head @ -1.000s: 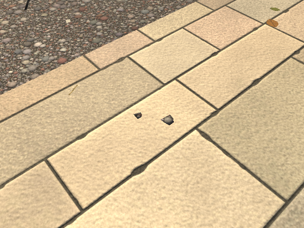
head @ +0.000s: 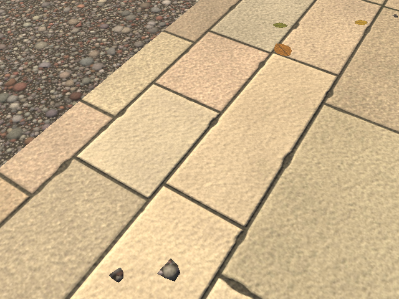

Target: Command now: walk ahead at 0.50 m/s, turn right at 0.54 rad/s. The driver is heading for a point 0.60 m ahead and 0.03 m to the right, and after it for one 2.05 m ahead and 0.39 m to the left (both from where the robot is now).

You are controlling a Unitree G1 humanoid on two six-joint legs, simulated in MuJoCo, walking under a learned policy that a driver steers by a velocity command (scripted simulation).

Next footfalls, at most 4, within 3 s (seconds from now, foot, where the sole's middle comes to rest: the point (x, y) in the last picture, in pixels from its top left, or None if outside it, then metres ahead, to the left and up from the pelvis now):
0.44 left None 0.43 0.08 -0.77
0.92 right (248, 256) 0.60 -0.13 -0.77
1.38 left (185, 287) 0.50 0.08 -0.77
1.86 right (241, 272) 0.55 -0.10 -0.77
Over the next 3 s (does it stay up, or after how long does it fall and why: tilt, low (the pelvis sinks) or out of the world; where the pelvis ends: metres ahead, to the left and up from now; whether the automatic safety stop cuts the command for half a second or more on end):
stays up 0.44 -0.03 0.02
